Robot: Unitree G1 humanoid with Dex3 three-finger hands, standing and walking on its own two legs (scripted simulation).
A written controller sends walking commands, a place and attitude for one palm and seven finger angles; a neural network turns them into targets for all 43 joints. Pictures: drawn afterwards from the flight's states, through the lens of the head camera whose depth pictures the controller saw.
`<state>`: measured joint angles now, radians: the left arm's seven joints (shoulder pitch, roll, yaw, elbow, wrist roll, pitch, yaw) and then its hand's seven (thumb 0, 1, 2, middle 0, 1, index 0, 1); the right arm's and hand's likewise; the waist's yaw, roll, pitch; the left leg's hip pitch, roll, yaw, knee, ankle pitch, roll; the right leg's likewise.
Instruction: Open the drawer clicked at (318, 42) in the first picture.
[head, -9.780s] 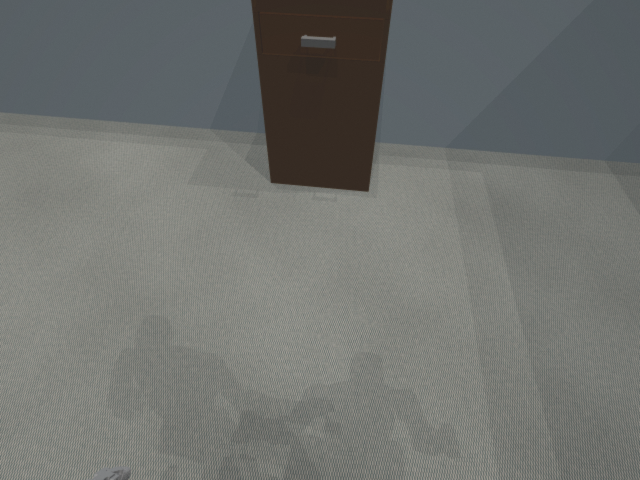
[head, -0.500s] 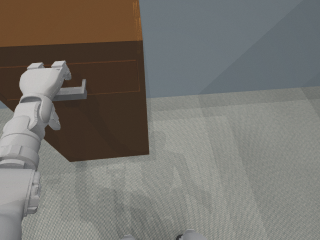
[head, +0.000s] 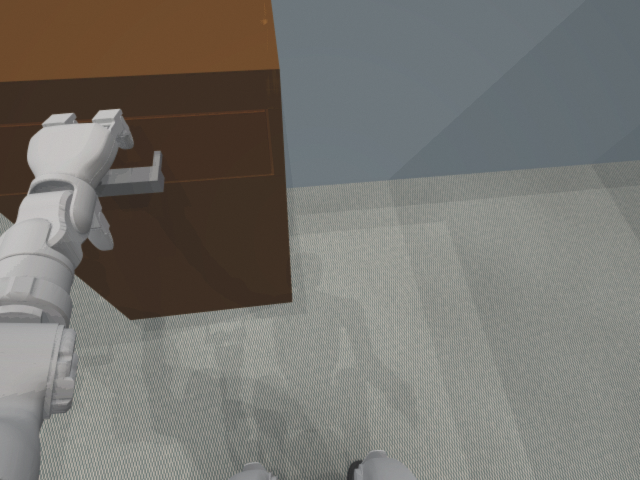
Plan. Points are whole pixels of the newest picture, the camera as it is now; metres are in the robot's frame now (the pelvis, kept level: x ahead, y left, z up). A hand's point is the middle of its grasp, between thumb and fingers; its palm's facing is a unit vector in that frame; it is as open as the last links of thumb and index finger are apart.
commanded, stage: move the hooked fingers above the handle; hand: left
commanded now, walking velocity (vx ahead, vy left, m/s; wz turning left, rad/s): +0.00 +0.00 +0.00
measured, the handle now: (119, 170) +0.56 +0.28 -0.02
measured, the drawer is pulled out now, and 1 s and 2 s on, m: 0.00 0.00 0.00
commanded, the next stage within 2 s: lower the fingers behind the handle in 0.36 s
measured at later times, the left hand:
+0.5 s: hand (97, 175) +0.50 +0.27 +0.05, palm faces -0.05 -0.02 -1.00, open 13.8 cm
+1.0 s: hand (106, 197) +0.49 +0.27 +0.01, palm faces -0.08 -0.02 -1.00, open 13.8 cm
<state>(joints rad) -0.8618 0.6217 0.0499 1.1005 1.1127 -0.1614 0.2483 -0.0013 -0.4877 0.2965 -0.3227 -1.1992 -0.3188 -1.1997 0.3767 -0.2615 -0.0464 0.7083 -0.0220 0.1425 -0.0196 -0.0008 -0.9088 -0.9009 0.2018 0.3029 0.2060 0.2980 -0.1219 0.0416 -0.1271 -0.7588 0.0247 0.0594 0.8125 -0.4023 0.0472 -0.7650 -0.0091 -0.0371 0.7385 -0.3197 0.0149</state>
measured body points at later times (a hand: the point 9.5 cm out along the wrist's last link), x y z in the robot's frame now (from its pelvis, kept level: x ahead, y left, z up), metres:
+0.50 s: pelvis +0.01 +0.00 +0.00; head +0.12 +0.01 +0.43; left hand +0.50 +0.27 +0.10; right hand +0.00 -0.28 -0.12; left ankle -0.02 +0.09 -0.70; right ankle +0.01 -0.14 -0.70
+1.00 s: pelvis +0.00 +0.00 -0.01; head +0.13 +0.01 +0.42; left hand +0.49 +0.27 +0.06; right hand -0.01 -0.29 -0.13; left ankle -0.02 +0.09 -0.70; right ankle +0.01 -0.14 -0.70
